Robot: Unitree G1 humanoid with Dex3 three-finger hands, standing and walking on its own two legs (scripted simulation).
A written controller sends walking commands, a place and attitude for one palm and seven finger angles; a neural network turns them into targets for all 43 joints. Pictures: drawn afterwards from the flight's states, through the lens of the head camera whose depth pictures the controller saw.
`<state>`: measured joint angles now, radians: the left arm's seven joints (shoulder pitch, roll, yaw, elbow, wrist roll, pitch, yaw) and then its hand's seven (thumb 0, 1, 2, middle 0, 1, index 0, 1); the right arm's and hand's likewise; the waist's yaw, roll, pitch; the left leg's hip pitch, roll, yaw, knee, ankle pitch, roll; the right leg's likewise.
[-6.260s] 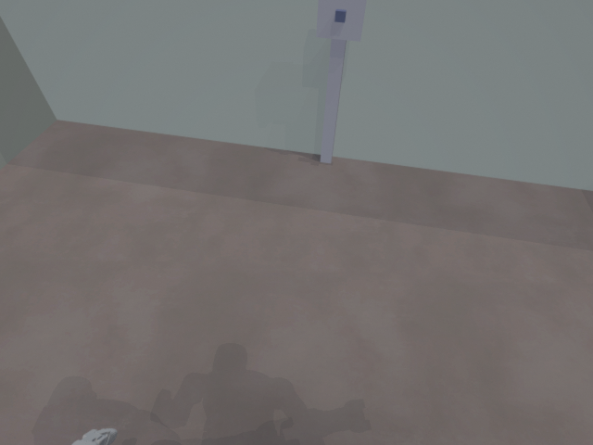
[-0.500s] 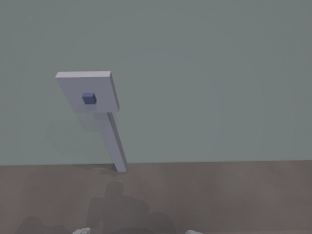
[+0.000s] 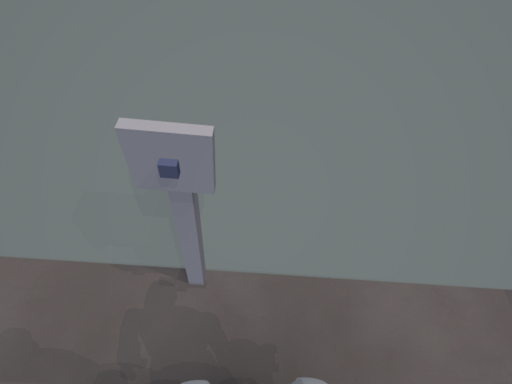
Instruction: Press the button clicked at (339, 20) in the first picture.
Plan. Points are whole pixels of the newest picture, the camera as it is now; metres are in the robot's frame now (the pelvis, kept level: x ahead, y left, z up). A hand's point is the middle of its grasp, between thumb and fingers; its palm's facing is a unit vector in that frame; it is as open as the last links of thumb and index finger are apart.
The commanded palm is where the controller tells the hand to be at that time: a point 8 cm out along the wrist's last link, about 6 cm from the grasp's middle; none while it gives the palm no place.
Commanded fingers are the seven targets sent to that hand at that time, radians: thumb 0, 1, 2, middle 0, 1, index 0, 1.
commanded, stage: come to a stop and stand still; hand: left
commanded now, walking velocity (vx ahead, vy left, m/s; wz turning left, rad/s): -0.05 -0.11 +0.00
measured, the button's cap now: (169, 167) +0.50 +0.22 -0.02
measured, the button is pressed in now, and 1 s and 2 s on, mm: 0 0 0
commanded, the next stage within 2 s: look again from close up in 0.72 s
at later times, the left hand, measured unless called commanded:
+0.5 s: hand out of the picture -0.04 +0.13 -0.17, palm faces -0.01 -0.98 -0.19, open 7.4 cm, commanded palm none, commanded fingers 0.00 0.90 0.90 -0.20 -0.30 -0.20 -0.30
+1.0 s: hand out of the picture -0.06 +0.14 -0.18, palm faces +0.00 -0.99 -0.16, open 7.4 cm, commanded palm none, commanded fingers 0.00 0.90 0.90 -0.20 -0.30 -0.20 -0.30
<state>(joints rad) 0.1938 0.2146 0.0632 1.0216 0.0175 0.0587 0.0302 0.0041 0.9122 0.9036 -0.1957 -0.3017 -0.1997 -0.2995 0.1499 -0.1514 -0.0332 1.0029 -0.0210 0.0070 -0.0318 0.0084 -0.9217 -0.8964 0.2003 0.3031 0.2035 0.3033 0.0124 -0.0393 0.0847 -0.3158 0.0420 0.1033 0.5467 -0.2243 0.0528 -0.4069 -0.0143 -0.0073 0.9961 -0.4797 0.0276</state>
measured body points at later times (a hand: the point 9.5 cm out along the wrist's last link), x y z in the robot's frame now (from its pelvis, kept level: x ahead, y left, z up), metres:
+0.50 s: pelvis -0.05 -0.04 +0.00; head -0.06 -0.05 +0.45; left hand -0.04 +0.18 -0.16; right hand -0.07 -0.27 -0.16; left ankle +0.01 +0.10 -0.74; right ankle -0.08 -0.16 -0.74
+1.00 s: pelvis -0.06 -0.02 -0.01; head -0.06 -0.01 +0.44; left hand -0.06 +0.19 -0.17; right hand -0.07 -0.24 -0.16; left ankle +0.01 +0.09 -0.74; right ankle -0.08 -0.16 -0.73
